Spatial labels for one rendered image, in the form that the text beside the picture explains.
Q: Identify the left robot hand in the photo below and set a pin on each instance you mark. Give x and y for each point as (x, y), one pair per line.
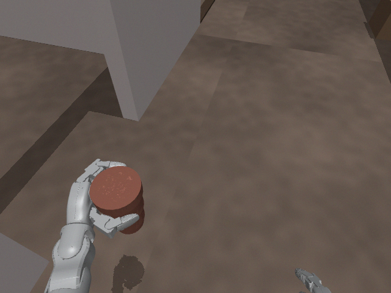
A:
(81, 209)

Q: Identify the right robot hand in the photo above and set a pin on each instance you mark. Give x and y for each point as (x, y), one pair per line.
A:
(311, 281)

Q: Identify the left robot arm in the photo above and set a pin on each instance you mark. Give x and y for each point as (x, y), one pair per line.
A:
(72, 255)

